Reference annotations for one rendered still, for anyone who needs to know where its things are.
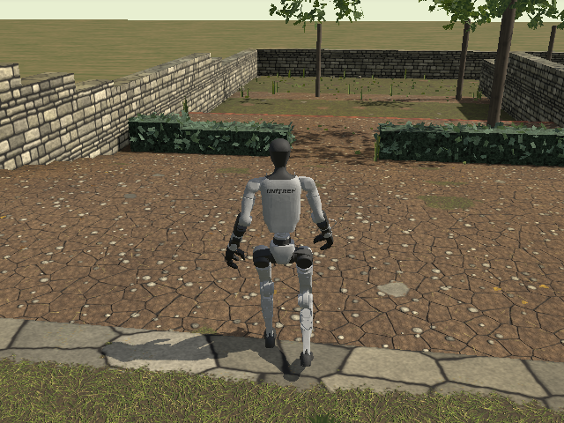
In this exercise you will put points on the robot right upper arm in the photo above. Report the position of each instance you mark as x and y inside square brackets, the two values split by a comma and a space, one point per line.
[313, 197]

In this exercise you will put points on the left robot hand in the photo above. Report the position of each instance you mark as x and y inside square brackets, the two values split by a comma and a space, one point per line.
[230, 255]

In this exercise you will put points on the robot left upper arm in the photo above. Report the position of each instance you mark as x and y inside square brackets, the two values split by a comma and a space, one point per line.
[248, 200]

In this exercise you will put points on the left robot forearm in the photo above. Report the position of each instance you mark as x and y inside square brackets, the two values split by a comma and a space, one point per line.
[237, 235]

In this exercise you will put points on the right robot hand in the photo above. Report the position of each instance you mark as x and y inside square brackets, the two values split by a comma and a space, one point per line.
[321, 238]

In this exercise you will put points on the robot left shin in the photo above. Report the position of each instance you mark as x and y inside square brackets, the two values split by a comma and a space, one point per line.
[267, 310]

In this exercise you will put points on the humanoid robot head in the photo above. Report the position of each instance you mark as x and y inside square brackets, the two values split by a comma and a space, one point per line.
[280, 152]

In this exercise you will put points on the right robot forearm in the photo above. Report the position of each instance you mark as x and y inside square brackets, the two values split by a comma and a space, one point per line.
[325, 227]

